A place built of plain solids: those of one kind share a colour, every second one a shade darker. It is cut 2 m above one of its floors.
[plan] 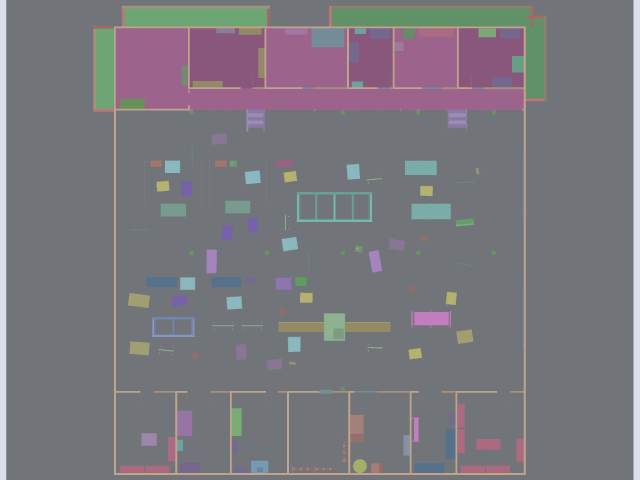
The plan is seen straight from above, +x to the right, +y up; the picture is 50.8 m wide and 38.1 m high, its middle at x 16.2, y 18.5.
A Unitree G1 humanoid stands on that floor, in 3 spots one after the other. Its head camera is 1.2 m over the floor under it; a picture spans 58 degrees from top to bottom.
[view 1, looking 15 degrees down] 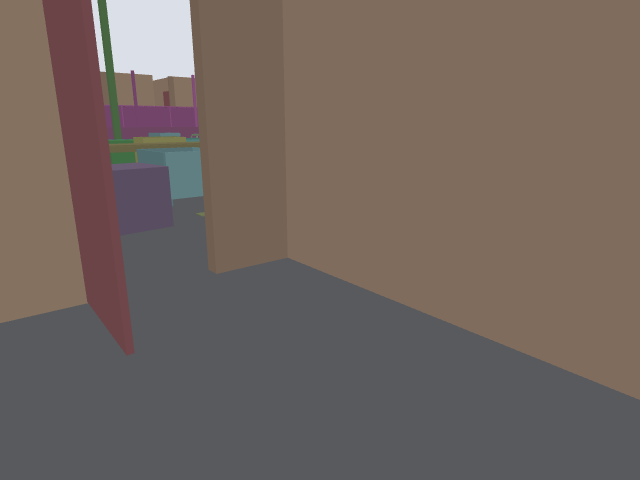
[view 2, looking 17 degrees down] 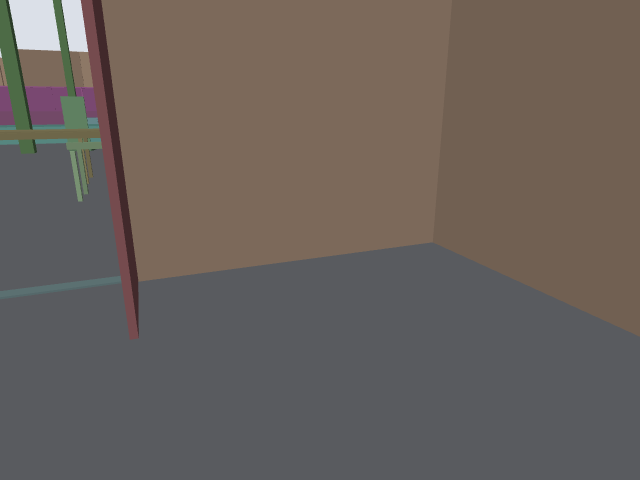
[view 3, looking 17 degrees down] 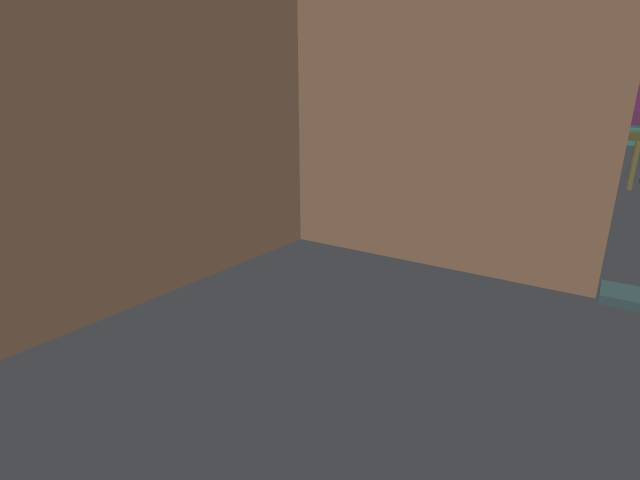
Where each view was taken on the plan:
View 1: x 11.40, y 3.20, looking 51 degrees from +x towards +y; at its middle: wall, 3.60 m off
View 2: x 20.90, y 3.20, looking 68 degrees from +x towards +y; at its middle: wall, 3.58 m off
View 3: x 16.10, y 3.20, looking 124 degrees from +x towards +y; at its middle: wall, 4.01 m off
